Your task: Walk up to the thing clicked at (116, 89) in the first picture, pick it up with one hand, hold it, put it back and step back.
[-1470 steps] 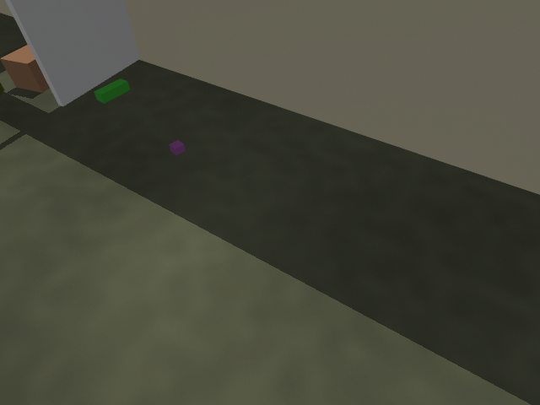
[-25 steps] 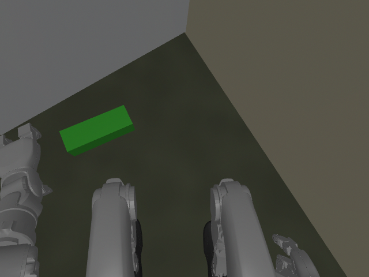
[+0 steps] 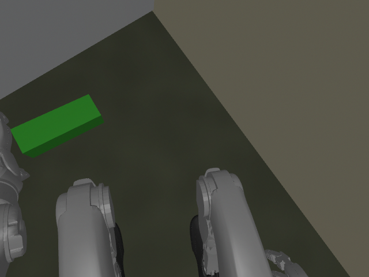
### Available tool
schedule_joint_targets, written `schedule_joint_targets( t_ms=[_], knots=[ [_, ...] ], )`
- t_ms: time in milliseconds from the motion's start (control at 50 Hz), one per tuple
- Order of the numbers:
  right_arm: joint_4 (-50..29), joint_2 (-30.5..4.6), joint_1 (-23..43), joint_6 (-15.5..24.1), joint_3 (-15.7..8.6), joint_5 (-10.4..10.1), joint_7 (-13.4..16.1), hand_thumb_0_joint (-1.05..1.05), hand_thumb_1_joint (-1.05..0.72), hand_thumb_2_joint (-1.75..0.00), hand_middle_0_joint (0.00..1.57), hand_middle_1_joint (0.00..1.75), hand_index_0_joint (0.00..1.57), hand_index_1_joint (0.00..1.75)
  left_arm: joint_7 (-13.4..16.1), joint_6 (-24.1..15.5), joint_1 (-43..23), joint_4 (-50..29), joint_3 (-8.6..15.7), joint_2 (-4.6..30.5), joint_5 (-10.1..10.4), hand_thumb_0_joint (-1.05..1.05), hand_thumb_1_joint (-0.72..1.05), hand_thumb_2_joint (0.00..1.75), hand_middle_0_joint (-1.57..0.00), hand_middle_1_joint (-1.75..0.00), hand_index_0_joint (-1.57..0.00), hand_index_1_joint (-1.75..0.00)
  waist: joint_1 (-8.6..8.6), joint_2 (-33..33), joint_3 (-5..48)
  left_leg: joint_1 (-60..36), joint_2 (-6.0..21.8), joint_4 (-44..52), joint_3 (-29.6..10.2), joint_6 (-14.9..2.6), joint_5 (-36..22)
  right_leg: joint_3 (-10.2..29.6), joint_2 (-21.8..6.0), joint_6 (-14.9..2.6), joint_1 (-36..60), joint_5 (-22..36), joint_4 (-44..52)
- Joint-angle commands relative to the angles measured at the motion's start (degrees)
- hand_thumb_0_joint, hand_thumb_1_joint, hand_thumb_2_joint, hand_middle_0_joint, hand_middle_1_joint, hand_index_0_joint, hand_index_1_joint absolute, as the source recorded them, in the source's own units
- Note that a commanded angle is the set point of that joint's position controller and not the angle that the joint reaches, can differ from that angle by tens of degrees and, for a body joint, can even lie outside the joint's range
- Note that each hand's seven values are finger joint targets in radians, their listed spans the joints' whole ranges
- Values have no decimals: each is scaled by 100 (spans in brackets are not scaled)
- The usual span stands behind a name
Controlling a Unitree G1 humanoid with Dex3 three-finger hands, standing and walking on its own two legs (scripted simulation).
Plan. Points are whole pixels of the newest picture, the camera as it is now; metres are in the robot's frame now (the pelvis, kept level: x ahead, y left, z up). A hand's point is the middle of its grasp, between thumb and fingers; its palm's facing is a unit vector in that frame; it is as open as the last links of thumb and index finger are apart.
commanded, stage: rise first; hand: left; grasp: from above
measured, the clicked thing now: (61, 125) +0.51 +0.30 -0.32
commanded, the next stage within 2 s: none
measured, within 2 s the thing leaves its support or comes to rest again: neither
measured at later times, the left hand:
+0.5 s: hand (20, 146) +0.42 +0.35 -0.20, palm faces -0.35 -0.24 -0.91, open 14.0 cm
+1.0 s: hand (25, 139) +0.44 +0.34 -0.22, palm faces -0.34 -0.24 -0.91, open 14.2 cm
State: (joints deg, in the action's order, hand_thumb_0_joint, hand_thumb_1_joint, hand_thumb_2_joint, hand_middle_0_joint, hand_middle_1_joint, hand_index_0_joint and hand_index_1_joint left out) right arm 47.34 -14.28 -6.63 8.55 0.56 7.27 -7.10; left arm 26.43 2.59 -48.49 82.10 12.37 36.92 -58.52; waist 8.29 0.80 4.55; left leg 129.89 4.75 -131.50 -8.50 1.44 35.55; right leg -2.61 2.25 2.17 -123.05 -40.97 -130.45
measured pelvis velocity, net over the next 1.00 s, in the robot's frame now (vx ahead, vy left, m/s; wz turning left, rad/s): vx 0.01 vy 0.00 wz -0.05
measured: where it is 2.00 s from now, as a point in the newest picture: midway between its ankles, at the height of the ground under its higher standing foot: (161, 268)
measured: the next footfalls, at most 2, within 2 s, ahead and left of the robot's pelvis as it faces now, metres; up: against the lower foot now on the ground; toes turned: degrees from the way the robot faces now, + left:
none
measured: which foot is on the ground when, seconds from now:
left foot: down 0.00-1.00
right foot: down 0.00-1.00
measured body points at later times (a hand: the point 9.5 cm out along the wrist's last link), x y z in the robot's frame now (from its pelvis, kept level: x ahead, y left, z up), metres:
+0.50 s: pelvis +0.01 +0.00 -0.03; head +0.25 +0.06 +0.35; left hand +0.44 +0.35 -0.15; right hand +0.08 -0.26 -0.15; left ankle +0.09 +0.14 -0.32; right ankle +0.09 -0.13 -0.32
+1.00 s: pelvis +0.01 +0.00 -0.04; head +0.26 +0.06 +0.33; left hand +0.45 +0.35 -0.16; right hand +0.07 -0.26 -0.16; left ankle +0.09 +0.14 -0.32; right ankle +0.09 -0.13 -0.32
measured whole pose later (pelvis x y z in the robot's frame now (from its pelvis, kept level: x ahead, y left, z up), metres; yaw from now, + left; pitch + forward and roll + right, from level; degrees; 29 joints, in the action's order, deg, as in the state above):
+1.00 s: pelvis +0.01 +0.00 -0.04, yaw -3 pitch +32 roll -8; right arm 45.2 -15.6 -5.8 7.6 5.0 9.2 -11.6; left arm 27.1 0.7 -54.2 86.7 14.5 43.5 -59.9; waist 11.2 2.3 -0.7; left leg 135.3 4.8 -140.2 -12.2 2.3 37.6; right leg -4.6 3.9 2.6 -127.9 -41.9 -137.5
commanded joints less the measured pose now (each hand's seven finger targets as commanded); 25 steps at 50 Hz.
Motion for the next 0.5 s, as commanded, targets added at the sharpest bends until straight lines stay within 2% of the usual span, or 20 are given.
schedule_joint_targets(
  t_ms=[0, 40, 60, 100, 140, 160, 180, 200, 240, 280, 340, 480],
  knots=[
    [-87, -1152, -984, 110, -355, 2, -58, 0, -90, -90, 20, 30, 20, 30, 172, -60, -1532, -668, 105, 1611, -54, 0, -56, 99, -8, -106, -8, -106, -104, -1275, 3617, -3018, -133, 1122, 663, -246, -492, -526, 127, -428, 1374, 967, 1446],
    [-102, -1230, -1007, 112, -363, 7, -88, 0, -90, -90, 20, 30, 20, 30, 149, -103, -1642, -700, 149, 1724, -120, 0, -56, 99, -7, -106, -8, -106, -52, -1351, 3663, -3021, -139, 1065, 621, -247, -462, -570, 129, -430, 1275, 960, 1328],
    [-92, -1199, -980, 102, -352, -5, -103, 0, -90, -90, 20, 30, 20, 30, 156, -120, -1622, -669, 145, 1707, -78, 0, -56, 99, -8, -106, -8, -106, -111, -1384, 3658, -3028, -138, 1045, 621, -233, -461, -570, 135, -443, 1227, 944, 1283],
    [-94, -1195, -1015, 91, -324, 22, -135, 0, -90, -90, 20, 30, 20, 30, 173, -136, -1622, -575, 159, 1683, -104, 0, -56, 99, -8, -107, -8, -106, -49, -1256, 3631, -2883, -137, 935, 648, -252, -508, -566, 154, -418, 1312, 1006, 1295],
    [-102, -1197, -992, 82, -292, 31, -157, 0, -90, -90, 20, 30, 20, 30, 179, -182, -1727, -668, 174, 1828, -104, 0, -55, 97, -7, -108, -9, -107, -65, -1351, 3665, -2802, -140, 840, 658, -262, -553, -548, 163, -405, 1362, 1073, 1264],
    [-85, -1219, -1052, 86, -290, 49, -170, 0, -90, -90, 20, 30, 20, 30, 176, -187, -1731, -610, 212, 1838, -115, 0, -56, 98, -7, -107, -8, -106, 14, -1261, 3691, -2780, -135, 778, 656, -271, -609, -559, 164, -386, 1448, 1145, 1245],
    [-77, -1193, -1051, 72, -270, 55, -189, 0, -90, -90, 20, 30, 20, 30, 166, -183, -1638, -541, 181, 1769, -126, 0, -56, 98, -7, -108, -8, -107, -26, -1177, 3680, -2736, -131, 760, 642, -274, -628, -572, 175, -389, 1463, 1168, 1226],
    [-78, -1246, -1070, 68, -289, 58, -195, 0, -90, -90, 20, 30, 20, 30, 162, -208, -1737, -582, 165, 1785, -138, 0, -55, 97, -8, -107, -9, -106, 31, -1172, 3643, -2698, -123, 723, 629, -282, -573, -595, 183, -385, 1358, 1119, 1209],
    [-96, -1237, -1059, 65, -242, 83, -221, 0, -90, -90, 20, 30, 20, 30, 175, -240, -1729, -598, 239, 1911, -117, 0, -56, 98, -8, -107, -9, -106, -4, -1248, 3618, -2651, -125, 710, 634, -280, -559, -595, 191, -380, 1463, 1102, 1217],
    [-101, -1243, -1027, 36, -243, 75, -241, 0, -90, -90, 20, 30, 20, 30, 146, -249, -1711, -599, 211, 1953, -161, 0, -56, 98, -7, -108, -8, -107, -15, -1271, 3606, -2626, -116, 665, 627, -279, -526, -608, 210, -389, 1418, 1069, 1187],
    [-102, -1277, -1054, 25, -207, 94, -268, 0, -90, -90, 20, 30, 20, 30, 151, -277, -1652, -647, 277, 1990, -156, 0, -56, 98, -7, -108, -8, -106, -12, -1272, 3703, -2623, -106, 569, 596, -284, -697, -639, 218, -369, 1506, 1267, 1090],
    [-174, -1316, -1032, -30, -152, 92, -342, 0, -91, -91, 20, 30, 20, 30, 178, -253, -1671, -568, 252, 1950, -166, 0, -56, 97, -7, -107, -8, -106, 32, -1507, 3534, -2690, -93, 571, 533, -257, -728, -726, 249, -401, 1290, 1325, 936]
  ],
)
